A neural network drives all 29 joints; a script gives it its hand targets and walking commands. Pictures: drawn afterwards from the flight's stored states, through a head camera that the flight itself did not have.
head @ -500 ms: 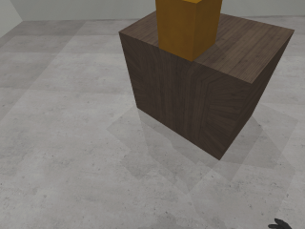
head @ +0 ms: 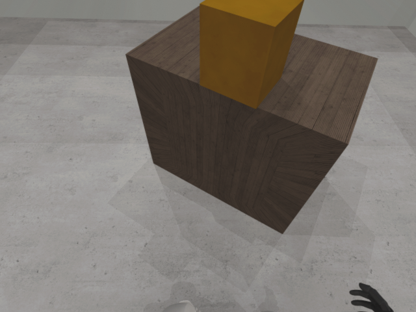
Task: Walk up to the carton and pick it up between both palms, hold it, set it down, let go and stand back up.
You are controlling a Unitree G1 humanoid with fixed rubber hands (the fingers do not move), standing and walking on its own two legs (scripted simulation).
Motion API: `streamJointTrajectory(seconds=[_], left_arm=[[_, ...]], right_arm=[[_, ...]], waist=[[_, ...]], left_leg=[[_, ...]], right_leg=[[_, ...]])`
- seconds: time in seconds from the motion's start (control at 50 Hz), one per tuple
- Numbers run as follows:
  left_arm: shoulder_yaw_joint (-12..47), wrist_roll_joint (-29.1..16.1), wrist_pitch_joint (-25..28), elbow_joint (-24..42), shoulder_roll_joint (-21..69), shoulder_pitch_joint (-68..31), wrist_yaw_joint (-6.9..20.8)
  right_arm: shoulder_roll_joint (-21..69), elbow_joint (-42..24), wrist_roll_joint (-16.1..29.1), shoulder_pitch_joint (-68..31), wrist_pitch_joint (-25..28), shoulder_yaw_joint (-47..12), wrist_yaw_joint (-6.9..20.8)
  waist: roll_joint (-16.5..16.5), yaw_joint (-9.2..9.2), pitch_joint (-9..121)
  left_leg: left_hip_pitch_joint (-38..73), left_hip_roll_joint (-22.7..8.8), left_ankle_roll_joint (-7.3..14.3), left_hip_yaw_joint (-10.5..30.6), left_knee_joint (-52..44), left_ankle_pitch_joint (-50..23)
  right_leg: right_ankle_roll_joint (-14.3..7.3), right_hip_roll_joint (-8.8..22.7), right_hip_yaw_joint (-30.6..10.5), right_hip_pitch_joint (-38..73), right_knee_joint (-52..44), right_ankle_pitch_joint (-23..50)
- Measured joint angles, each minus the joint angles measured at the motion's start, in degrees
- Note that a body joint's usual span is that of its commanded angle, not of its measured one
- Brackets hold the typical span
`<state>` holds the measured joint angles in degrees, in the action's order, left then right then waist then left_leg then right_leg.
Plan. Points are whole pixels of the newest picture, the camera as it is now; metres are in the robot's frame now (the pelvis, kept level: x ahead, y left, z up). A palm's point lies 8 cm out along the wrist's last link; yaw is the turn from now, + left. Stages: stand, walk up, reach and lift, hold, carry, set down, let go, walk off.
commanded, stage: walk up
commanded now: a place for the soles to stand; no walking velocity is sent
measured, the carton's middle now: (246, 46) +0.82 -0.09 +0.07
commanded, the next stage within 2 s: none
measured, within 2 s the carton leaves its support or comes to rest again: neither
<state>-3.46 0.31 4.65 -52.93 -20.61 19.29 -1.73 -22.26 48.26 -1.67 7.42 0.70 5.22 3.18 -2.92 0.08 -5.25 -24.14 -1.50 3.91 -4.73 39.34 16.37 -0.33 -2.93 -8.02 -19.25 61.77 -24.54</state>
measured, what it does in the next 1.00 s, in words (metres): walks ahead, turning right: right foot, then left foot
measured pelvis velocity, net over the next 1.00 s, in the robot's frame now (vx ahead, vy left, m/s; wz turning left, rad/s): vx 0.29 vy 0.20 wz -0.28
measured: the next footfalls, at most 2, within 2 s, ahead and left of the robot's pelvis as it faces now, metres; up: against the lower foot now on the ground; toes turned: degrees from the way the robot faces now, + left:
right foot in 0.34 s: +0.13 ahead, -0.09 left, +0.00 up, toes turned -4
left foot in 0.56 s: +0.22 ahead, +0.30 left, +0.00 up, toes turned -10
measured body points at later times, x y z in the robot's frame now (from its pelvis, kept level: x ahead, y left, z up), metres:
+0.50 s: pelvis +0.13 +0.13 -0.01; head +0.17 +0.12 +0.43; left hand +0.14 +0.47 -0.12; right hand +0.25 -0.21 -0.11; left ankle +0.12 +0.25 -0.67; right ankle +0.09 -0.09 -0.72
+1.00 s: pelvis +0.29 +0.20 -0.02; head +0.36 +0.19 +0.42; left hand +0.43 +0.50 -0.14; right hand +0.26 -0.11 -0.14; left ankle +0.18 +0.31 -0.72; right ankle +0.33 +0.07 -0.73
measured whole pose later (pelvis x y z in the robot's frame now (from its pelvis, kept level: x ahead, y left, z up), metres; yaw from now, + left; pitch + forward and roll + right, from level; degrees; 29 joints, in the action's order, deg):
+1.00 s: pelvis +0.29 +0.20 -0.02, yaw -16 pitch +2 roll -2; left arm -2.3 0.9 4.4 -50.9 -22.5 15.7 -3.2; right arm -20.0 47.8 -1.6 15.1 -0.4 6.1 1.1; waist -1.5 -0.2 -7.3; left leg -10.1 -1.2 2.5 -5.6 43.8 33.7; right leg -1.0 -3.3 0.2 -29.0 39.8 -10.8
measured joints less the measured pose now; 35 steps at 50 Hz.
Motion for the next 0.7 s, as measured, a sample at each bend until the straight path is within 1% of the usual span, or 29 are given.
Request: streamJointTrajectory(seconds=[0.04, 0.06, 0.12, 0.18, 0.2, 0.24, 0.26, 0.28, 0.3, 0.32, 0.34, 0.36, 0.38, 0.4, 0.42, 0.44, 0.46, 0.48, 0.5, 0.52, 0.54, 0.56, 0.58, 0.6, 0.62, 0.66, 0.68, 0.7], left_arm=[[0.00, 0.00, -0.40, 0.01, -0.22, 0.00, 0.00], [0.00, 0.00, -0.56, 0.01, -0.41, 0.00, 0.00], [-0.13, 0.00, -0.97, 0.01, -1.02, 0.01, 0.00], [-0.26, 0.00, -1.49, 0.01, -1.20, 0.02, -0.04], [-0.26, 0.00, -1.69, 0.01, -1.20, 0.02, -0.06], [-0.27, 0.00, -1.99, 0.03, -1.21, 0.02, -0.27], [-0.27, -0.01, -2.01, 0.05, -1.23, 0.07, -0.49], [-0.28, -0.01, -2.01, 0.07, -1.25, 0.21, -0.80], [-0.38, -0.01, -1.90, 0.09, -1.28, 0.47, -1.27], [-0.66, -0.02, -1.51, 0.13, -1.43, 0.87, -1.94], [-1.18, -0.02, -0.87, 0.29, -1.94, 1.87, -2.76], [-2.03, -0.03, -0.47, 0.27, -2.40, 3.27, -3.71], [-2.69, -0.03, -0.60, 0.05, -2.27, 4.26, -4.62], [-2.71, -0.02, -1.09, -0.48, -1.79, 4.85, -5.16], [-2.45, 0.00, -1.43, -0.71, -1.48, 5.13, -5.31], [-2.09, 0.00, -1.39, -0.70, -1.43, 5.16, -5.40], [-1.99, 0.00, -1.06, -0.66, -1.43, 5.06, -5.44], [-1.95, 0.00, -0.68, -0.64, -1.42, 4.76, -5.45], [-1.93, 0.00, -0.38, -0.53, -1.41, 4.25, -5.35], [-1.90, 0.08, -0.15, -0.25, -1.41, 3.67, -5.07], [-1.89, 0.23, -0.05, 0.16, -1.48, 3.07, -4.60], [-1.88, 0.44, -0.02, 0.70, -1.54, 2.67, -4.06], [-1.92, 0.56, -0.08, 0.86, -1.74, 2.10, -3.73], [-1.93, 0.58, -0.32, 0.83, -1.87, 1.84, -3.63], [-1.74, 0.58, -0.70, 0.85, -1.88, 1.75, -3.45], [-1.33, 0.57, -1.01, 0.97, -1.91, 0.53, -2.99], [-1.30, 0.57, -0.96, 1.07, -1.93, -0.43, -2.84], [-1.23, 0.57, -0.77, 1.21, -1.95, -1.16, -2.69]], right_arm=[[0.67, -0.01, 0.00, 0.27, 0.00, 0.00, 0.00], [0.91, -0.01, 0.00, 0.27, 0.00, 0.01, 0.00], [1.49, 0.00, 0.00, 0.39, 0.00, 0.01, 0.00], [1.93, 0.00, 0.00, 0.67, 0.00, 0.14, -0.01], [2.03, -0.02, 0.00, 0.67, -0.01, 0.27, -0.01], [2.09, -0.63, 0.00, 0.64, -0.30, 0.70, -0.02], [2.09, -1.26, 0.00, 0.62, -0.68, 1.07, -0.02], [2.05, -1.95, 0.00, 0.53, -1.27, 1.49, -0.02], [1.98, -2.54, -0.01, 0.25, -2.03, 1.89, -0.02], [1.83, -3.13, -0.01, -0.05, -2.85, 2.13, -0.01], [1.73, -3.79, -0.01, -0.37, -3.47, 2.16, -0.01], [1.50, -4.57, -0.01, -0.75, -3.65, 2.19, -0.02], [0.83, -5.03, -0.02, -1.05, -3.68, 2.21, -0.01], [0.06, -5.05, -0.01, -1.32, -3.72, 2.20, -0.01], [-0.58, -5.05, -0.01, -1.32, -3.94, 2.25, 0.02], [-0.97, -5.10, -0.01, -1.31, -4.26, 2.26, 0.12], [-1.13, -5.17, 0.00, -1.30, -4.35, 2.25, 0.21], [-1.28, -5.19, 0.00, -1.29, -4.36, 2.24, 0.31], [-1.50, -5.21, 0.00, -1.23, -4.37, 2.23, 0.48], [-1.77, -5.19, 0.01, -1.13, -4.37, 2.22, 0.69], [-2.06, -5.19, 0.01, -0.83, -4.07, 2.22, 0.82], [-2.54, -5.22, 0.01, -0.38, -3.34, 2.24, 0.85], [-2.54, -4.92, 0.01, -0.20, -2.59, 2.26, 0.83], [-1.79, -4.40, 0.01, 0.02, -2.11, 2.24, 0.83], [-0.82, -3.86, 0.01, 0.77, -1.89, 2.19, 0.83], [0.78, -2.49, 0.00, 3.90, -1.72, 1.80, 0.85], [1.40, -1.61, 0.00, 5.25, -1.72, 1.56, 0.85], [1.85, -0.88, 0.00, 6.22, -1.71, 1.36, 0.85]], waist=[[0.03, -0.04, -0.01], [0.04, -0.04, -0.03], [0.06, -0.06, -0.17], [0.06, -0.06, -0.14], [0.07, -0.06, -0.14], [0.10, -0.08, -0.16], [0.12, -0.11, -0.17], [0.14, -0.17, -0.33], [0.27, -0.23, -0.70], [0.54, -0.31, -1.13], [1.28, -0.38, -1.41], [1.81, -0.39, -1.52], [0.88, -0.44, -1.56], [-0.99, -0.46, -1.51], [-2.45, -0.46, -1.47], [-3.14, -0.43, -1.46], [-3.25, -0.36, -1.42], [-3.29, -0.32, -1.39], [-3.29, -0.28, -1.37], [-3.19, -0.24, -1.33], [-2.98, -0.22, -1.29], [-2.92, -0.16, -1.32], [-2.16, -0.19, -1.88], [-1.07, -0.17, -2.15], [-0.54, -0.17, -2.08], [-0.55, -0.09, -1.50], [-0.54, -0.13, -1.49], [-0.45, -0.17, -1.49]], left_leg=[[3.07, 0.00, -1.08, -0.66, -3.40, -0.40], [4.26, 0.01, -1.22, -0.99, -4.68, -0.64], [7.25, 0.11, -0.80, -1.73, -6.77, -0.11], [9.96, 0.46, -0.66, -2.51, -7.71, 1.22], [10.84, 0.73, -1.15, -2.89, -8.14, 1.56], [12.19, 1.65, -3.47, -3.96, -9.37, 1.76], [12.30, 2.20, -5.16, -4.63, -9.77, 1.34], [12.27, 2.81, -6.97, -5.41, -9.82, 0.53], [11.73, 3.50, -8.09, -6.36, -8.74, -0.90], [9.98, 4.05, -8.74, -7.31, -5.27, -2.70], [7.00, 4.71, -8.84, -7.48, 1.79, -3.72], [3.69, 4.89, -8.32, -6.76, 11.06, 0.84], [0.73, 4.36, -7.73, -3.94, 19.57, 5.29], [-1.24, 3.46, -7.37, -0.04, 25.89, 7.36], [-2.63, 3.13, -6.95, 4.03, 30.82, 8.17], [-3.76, 3.10, -6.37, 7.50, 34.21, 9.77], [-4.48, 2.60, -5.77, 9.96, 34.79, 11.36], [-4.91, 1.45, -5.44, 11.65, 33.66, 12.57], [-4.92, 0.00, -5.16, 12.56, 30.56, 13.80], [-4.38, -1.36, -4.64, 12.74, 25.66, 15.04], [-3.03, -2.19, -4.17, 12.75, 19.29, 14.52], [-0.80, -2.61, -4.05, 12.79, 12.31, 11.87], [0.03, -1.84, -5.15, 11.46, 11.51, 10.36], [0.52, -0.91, -5.35, 9.63, 13.06, 10.90], [1.67, -0.65, -5.06, 8.16, 13.71, 11.96], [4.63, -0.68, -4.05, 7.30, 11.85, 13.00], [6.23, -0.68, -3.51, 7.25, 9.84, 12.45], [7.57, -0.64, -3.21, 7.05, 7.69, 11.79]], right_leg=[[0.33, 0.86, -0.06, -2.19, 0.32, 3.93], [0.58, 1.38, -0.06, -3.22, 0.33, 5.69], [1.18, 2.62, -0.07, -5.15, 0.33, 8.69], [1.25, 3.18, -0.06, -5.61, 0.33, 8.89], [1.25, 3.20, -0.05, -5.60, 0.32, 8.78], [1.34, 3.18, 0.34, -5.64, -0.98, 7.39], [1.36, 3.23, 1.15, -5.46, -3.46, 5.98], [1.36, 3.36, 2.51, -4.50, -7.93, 4.87], [1.02, 3.56, 4.25, -2.63, -14.19, 4.65], [0.48, 3.60, 6.16, 0.01, -21.82, 7.95], [-0.51, 3.47, 7.28, 2.70, -28.53, 14.97], [-1.86, 3.98, 7.28, 4.58, -30.92, 14.40], [-0.36, 3.93, 7.38, 5.50, -30.49, 8.71], [1.36, 3.03, 7.48, 5.52, -28.74, 5.50], [2.21, 2.50, 7.39, 5.68, -27.40, 4.00], [2.59, 2.65, 7.00, 5.79, -26.67, 3.52], [2.80, 3.26, 6.35, 5.77, -26.37, 3.48], [2.91, 3.99, 5.71, 5.75, -26.35, 3.39], [2.95, 4.86, 5.11, 5.72, -26.36, 3.15], [3.17, 5.91, 4.51, 5.64, -26.26, 2.80], [3.23, 7.09, 3.86, 5.35, -25.51, 2.13], [2.58, 8.14, 3.27, 4.11, -22.56, 1.17], [1.32, 8.79, 1.41, 2.22, -17.20, -0.34], [0.42, 8.23, -0.78, 0.02, -10.75, -2.58], [-0.19, 6.47, -1.82, -1.82, -4.75, -4.19], [-0.96, 1.77, -1.79, -4.49, 4.87, -4.48], [-1.00, 0.20, -1.26, -5.66, 7.63, -3.03], [-0.85, -0.47, -0.68, -6.83, 8.25, -0.99]])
